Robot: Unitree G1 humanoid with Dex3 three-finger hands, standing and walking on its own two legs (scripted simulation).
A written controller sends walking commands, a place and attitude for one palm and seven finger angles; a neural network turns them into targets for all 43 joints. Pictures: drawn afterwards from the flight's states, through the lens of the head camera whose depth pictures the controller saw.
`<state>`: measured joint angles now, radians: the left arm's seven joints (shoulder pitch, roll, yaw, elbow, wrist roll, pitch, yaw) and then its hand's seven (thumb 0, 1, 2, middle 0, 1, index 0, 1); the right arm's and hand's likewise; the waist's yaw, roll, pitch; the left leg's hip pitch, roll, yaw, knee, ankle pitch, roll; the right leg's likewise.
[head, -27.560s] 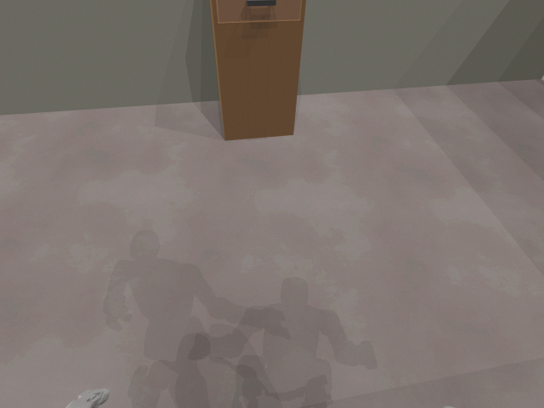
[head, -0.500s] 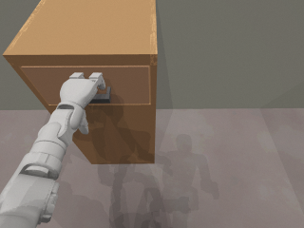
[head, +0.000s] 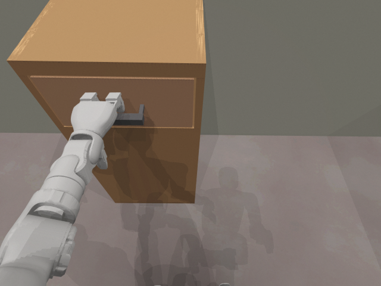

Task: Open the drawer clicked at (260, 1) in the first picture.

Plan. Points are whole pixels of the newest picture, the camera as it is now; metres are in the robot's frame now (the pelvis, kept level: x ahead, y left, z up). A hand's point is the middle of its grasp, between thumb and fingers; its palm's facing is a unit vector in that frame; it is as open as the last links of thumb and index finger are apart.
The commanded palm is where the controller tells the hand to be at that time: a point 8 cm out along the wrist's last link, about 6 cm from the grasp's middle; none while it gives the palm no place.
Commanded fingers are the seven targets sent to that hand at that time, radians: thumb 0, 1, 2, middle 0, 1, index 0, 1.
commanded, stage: lower the fingers behind the handle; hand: left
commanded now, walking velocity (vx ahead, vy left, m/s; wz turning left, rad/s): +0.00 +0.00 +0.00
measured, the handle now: (119, 113) +0.52 +0.18 +0.02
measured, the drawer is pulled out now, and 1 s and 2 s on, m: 0.00 0.00 0.00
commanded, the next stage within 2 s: lift the fingers back up to retry in 0.90 s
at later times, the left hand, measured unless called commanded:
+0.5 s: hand (106, 130) +0.46 +0.20 +0.02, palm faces -0.03 +0.03 -1.00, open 13.9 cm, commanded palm +0.43 +0.20 +0.05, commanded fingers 0.00 -0.50 0.30 -0.30 -1.20 -0.30 -1.20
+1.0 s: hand (106, 131) +0.46 +0.20 +0.02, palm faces -0.02 +0.03 -1.00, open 13.8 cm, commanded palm +0.43 +0.20 +0.05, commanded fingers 0.00 -0.50 0.30 -0.30 -1.20 -0.30 -1.20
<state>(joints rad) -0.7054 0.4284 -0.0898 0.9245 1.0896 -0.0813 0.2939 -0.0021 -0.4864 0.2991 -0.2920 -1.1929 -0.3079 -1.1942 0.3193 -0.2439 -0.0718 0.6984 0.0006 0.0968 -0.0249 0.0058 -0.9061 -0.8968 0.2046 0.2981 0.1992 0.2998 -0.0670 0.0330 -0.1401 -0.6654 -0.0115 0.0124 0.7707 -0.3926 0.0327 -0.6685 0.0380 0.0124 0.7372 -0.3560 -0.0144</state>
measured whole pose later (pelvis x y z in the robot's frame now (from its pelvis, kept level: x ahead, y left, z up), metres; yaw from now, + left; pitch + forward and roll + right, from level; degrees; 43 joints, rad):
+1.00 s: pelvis -0.04 -0.01 -0.02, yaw +0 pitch +20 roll -1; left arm -0.86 0.47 -0.11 1.07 1.10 0.00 0.34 0.00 -0.49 0.30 -0.21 -1.29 -0.32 -1.20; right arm 0.35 -0.25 -0.03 0.68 0.01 0.08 -0.04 0.01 -0.91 -0.90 0.20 0.30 0.20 0.30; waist -0.11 0.04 -0.15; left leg -0.84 0.00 0.01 0.89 -0.39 0.03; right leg -0.85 0.05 0.01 0.86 -0.35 -0.02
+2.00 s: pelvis +0.01 -0.01 +0.01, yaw +0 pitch +13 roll -1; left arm -0.66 0.44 -0.09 0.80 1.05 -0.06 0.20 0.00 -0.49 0.30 -0.32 -1.20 -0.32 -1.20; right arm 0.26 -0.24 -0.05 0.66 0.02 0.13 -0.03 0.01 -0.91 -0.90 0.20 0.30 0.20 0.30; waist -0.04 0.04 -0.11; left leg -0.54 -0.01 0.01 0.67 -0.37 0.02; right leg -0.55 0.04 0.01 0.65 -0.34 -0.02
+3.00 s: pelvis +0.00 +0.00 +0.01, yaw -1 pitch +14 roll +0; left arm -0.74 0.42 -0.10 0.91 1.06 0.02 0.28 0.00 -0.49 0.30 -0.32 -1.20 -0.32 -1.20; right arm 0.29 -0.25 -0.06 0.69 0.02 0.10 -0.01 0.01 -0.91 -0.90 0.20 0.30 0.20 0.30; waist -0.06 0.05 -0.12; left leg -0.57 -0.01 0.03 0.67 -0.35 0.03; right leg -0.58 0.04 0.03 0.66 -0.31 -0.02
